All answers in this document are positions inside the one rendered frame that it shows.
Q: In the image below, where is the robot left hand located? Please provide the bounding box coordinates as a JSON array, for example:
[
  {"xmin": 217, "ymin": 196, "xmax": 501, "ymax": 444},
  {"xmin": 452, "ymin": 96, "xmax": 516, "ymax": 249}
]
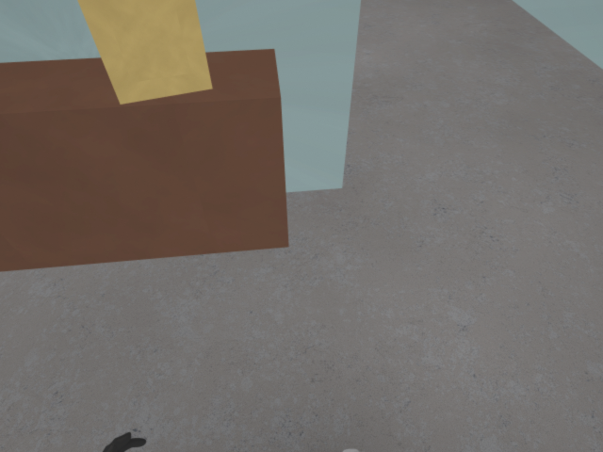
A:
[{"xmin": 103, "ymin": 432, "xmax": 146, "ymax": 452}]

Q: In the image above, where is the pedestal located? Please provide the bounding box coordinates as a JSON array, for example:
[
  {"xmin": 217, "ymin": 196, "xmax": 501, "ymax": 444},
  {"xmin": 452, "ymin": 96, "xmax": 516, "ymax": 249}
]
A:
[{"xmin": 0, "ymin": 49, "xmax": 289, "ymax": 272}]

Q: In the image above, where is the carton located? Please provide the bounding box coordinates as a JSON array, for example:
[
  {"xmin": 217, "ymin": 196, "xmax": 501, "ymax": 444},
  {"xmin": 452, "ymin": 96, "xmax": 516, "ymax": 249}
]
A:
[{"xmin": 77, "ymin": 0, "xmax": 212, "ymax": 105}]

